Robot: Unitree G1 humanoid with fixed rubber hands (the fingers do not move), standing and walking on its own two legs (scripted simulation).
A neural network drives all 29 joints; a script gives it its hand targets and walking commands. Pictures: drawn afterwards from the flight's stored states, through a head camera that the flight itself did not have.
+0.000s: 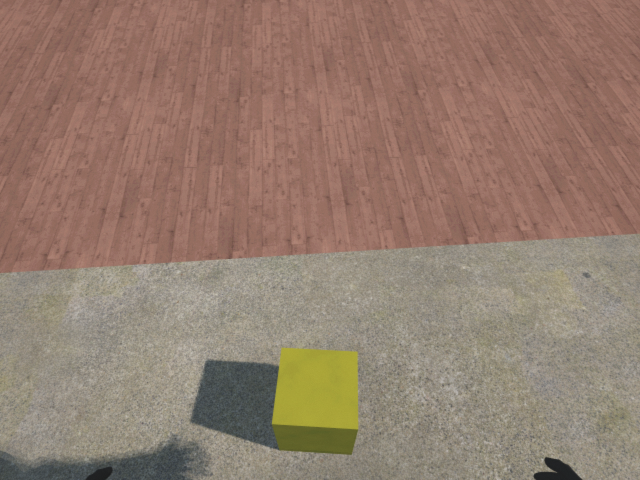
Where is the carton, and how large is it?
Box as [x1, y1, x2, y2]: [272, 348, 357, 454]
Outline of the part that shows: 281,348 272,418 272,426 279,449 351,454 357,431 357,352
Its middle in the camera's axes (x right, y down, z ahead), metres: +0.00 +0.46 +1.10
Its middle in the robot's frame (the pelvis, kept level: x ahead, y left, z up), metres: +0.44 +0.01 -0.66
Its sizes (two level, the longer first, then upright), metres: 0.210 0.200 0.250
